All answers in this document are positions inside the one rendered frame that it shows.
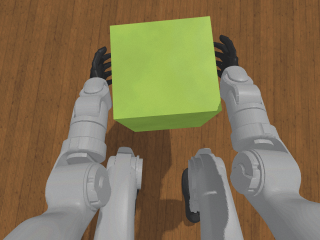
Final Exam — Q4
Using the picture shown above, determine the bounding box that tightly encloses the robot right thigh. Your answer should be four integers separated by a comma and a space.
188, 153, 244, 240

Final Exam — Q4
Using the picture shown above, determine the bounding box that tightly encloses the right robot upper arm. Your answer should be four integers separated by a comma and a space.
230, 148, 320, 240

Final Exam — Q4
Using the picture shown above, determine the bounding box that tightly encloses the robot left forearm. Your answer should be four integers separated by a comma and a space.
45, 77, 113, 203

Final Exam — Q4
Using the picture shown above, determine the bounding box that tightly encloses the robot right forearm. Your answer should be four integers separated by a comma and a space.
219, 66, 301, 183

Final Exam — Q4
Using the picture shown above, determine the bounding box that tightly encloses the left robot hand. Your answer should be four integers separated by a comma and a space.
89, 46, 112, 86

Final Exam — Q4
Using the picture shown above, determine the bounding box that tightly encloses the carton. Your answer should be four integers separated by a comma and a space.
110, 16, 222, 132

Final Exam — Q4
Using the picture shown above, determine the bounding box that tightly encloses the robot thigh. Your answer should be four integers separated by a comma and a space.
188, 153, 244, 240
93, 152, 143, 240

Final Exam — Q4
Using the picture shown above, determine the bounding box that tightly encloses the left robot upper arm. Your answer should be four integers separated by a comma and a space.
3, 162, 112, 240

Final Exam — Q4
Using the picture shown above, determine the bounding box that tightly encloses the robot left thigh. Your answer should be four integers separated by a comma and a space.
93, 152, 143, 240

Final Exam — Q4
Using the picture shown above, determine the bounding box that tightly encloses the right robot hand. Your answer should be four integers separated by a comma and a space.
213, 35, 239, 78

